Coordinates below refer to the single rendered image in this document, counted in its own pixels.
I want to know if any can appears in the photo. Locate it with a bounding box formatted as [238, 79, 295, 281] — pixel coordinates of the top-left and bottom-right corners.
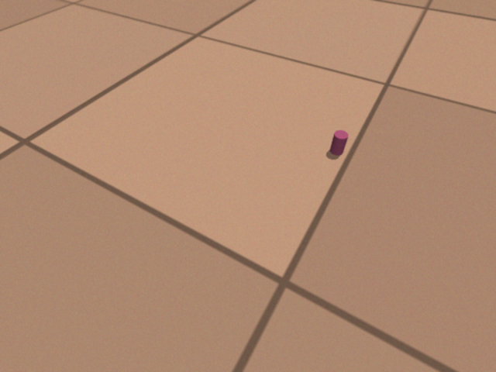
[330, 130, 348, 156]

